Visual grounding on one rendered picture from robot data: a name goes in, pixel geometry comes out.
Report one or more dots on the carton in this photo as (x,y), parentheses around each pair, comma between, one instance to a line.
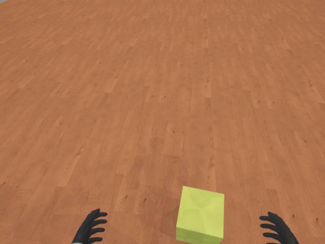
(200,217)

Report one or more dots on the left robot hand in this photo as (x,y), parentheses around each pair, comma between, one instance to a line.
(85,231)

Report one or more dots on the right robot hand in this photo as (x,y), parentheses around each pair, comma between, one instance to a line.
(284,236)

